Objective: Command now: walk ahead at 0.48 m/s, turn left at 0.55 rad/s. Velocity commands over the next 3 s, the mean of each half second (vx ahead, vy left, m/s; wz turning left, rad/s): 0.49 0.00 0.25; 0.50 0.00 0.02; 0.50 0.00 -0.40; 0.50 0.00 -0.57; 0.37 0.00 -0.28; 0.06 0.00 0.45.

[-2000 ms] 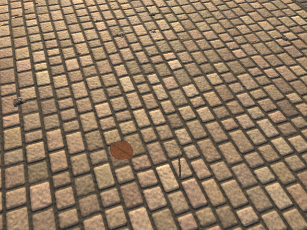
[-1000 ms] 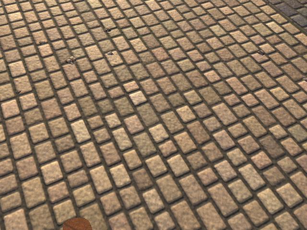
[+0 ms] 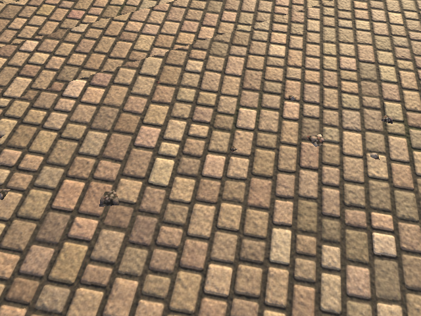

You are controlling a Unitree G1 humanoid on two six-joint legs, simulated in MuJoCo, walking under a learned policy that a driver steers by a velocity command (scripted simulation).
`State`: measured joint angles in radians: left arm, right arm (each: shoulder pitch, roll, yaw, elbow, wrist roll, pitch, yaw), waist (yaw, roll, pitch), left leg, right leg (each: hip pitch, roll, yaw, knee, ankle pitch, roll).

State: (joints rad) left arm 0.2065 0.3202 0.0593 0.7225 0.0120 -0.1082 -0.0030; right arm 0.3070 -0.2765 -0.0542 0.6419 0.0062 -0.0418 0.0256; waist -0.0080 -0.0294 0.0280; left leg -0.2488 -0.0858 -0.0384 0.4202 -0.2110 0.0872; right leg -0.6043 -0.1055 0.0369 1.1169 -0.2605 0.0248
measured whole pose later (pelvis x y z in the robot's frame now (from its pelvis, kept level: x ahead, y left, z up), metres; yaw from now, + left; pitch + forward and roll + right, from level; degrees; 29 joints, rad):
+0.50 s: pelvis +0.30 -0.04 +0.00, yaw +6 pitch +1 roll -1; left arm 0.27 0.27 0.04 0.76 0.00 -0.10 -0.03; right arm 0.27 -0.29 -0.05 0.73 0.01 -0.06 0.00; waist 0.02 0.04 0.03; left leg -0.52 0.05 -0.05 1.13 -0.32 0.02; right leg -0.25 0.07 -0.04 0.39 -0.16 -0.07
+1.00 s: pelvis +0.57 +0.06 +0.00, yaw +5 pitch +1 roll +1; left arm 0.28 0.31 0.04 0.80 -0.02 -0.07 -0.01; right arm 0.23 -0.27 -0.05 0.74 0.00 -0.08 0.03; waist 0.00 -0.04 0.03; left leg -0.29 -0.05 0.05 0.42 -0.16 0.06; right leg -0.47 -0.06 0.03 1.14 -0.34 -0.02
